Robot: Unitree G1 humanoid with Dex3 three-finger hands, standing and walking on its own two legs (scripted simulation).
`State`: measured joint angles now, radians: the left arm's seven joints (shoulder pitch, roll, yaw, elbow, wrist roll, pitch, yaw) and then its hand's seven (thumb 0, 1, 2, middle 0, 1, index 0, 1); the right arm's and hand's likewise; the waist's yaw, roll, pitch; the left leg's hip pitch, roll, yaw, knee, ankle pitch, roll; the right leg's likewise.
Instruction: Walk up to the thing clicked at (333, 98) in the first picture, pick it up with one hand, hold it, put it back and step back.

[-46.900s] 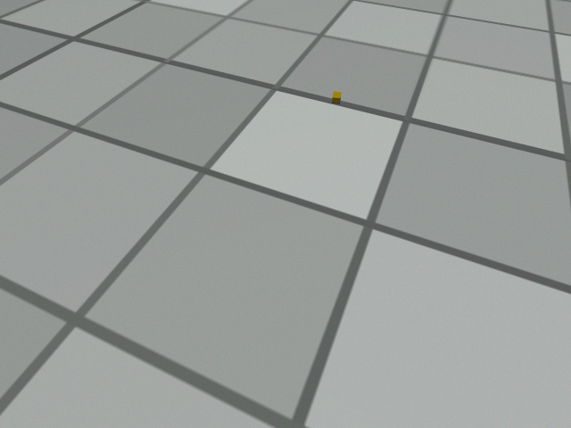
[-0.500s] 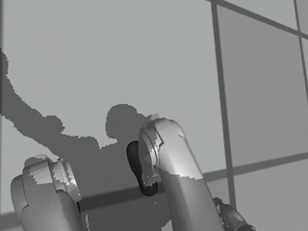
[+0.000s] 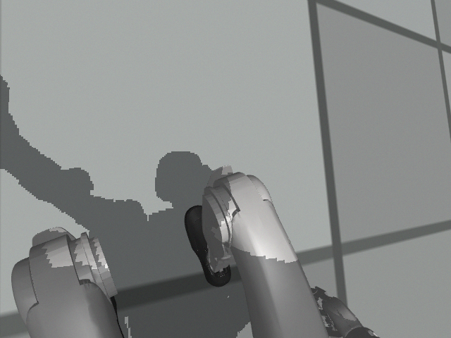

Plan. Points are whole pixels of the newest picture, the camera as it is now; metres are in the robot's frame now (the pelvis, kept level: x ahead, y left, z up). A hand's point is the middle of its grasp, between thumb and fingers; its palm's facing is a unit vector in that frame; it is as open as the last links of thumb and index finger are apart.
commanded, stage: rise first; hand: left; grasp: from above
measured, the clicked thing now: out of the picture +0.57 +0.29 -0.31
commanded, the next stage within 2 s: approach in 1.40 s
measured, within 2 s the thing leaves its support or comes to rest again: neither
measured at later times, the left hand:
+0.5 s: hand out of the picture +0.53 +0.32 -0.17, palm faces -0.44 -0.05 -0.90, open 11.7 cm
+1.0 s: hand out of the picture +0.53 +0.32 -0.18, palm faces -0.46 -0.05 -0.89, open 11.9 cm
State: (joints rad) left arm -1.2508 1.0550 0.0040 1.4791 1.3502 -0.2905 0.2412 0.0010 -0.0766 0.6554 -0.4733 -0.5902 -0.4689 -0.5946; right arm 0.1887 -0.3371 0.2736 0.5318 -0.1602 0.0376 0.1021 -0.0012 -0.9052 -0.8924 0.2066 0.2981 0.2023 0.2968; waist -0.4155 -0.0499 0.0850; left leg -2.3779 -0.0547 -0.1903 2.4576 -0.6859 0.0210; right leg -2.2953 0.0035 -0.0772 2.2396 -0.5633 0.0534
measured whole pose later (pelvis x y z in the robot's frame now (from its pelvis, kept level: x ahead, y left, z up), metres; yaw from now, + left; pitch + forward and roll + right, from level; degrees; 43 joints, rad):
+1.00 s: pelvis +0.00 +0.00 +0.00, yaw +0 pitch +34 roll -16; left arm -1.24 1.06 0.00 1.45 1.35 -0.30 0.21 0.00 -0.14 0.71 -0.44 -0.60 -0.42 -0.62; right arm 0.20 -0.34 0.28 0.52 -0.16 0.05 0.10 0.00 -0.90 -0.89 0.21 0.30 0.20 0.30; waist -0.41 -0.05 0.09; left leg -2.38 -0.05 -0.18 2.46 -0.68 0.03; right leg -2.29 0.00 -0.08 2.24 -0.56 0.04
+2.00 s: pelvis +0.00 +0.00 +0.00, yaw +0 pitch +36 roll -15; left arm -1.36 1.03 -0.04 1.52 1.36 -0.19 0.26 0.00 -0.13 0.68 -0.44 -0.66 -0.44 -0.67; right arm 0.20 -0.34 0.31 0.51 -0.15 0.06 0.08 0.00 -0.91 -0.89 0.21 0.30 0.20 0.30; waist -0.48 -0.03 0.07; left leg -2.39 -0.04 -0.18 2.44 -0.69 0.03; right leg -2.32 0.00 -0.07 2.23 -0.56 0.05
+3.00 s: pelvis -0.01 +0.00 +0.00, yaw -1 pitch +32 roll -15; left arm -1.25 1.08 -0.04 1.49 1.29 -0.32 0.25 0.00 -0.11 0.66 -0.44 -0.65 -0.44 -0.65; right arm 0.15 -0.37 0.37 0.50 -0.18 0.08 0.04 0.00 -0.90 -0.89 0.21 0.30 0.20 0.30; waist -0.45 -0.09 0.19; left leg -2.36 -0.04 -0.20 2.46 -0.68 0.02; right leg -2.28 0.00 -0.09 2.23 -0.54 0.05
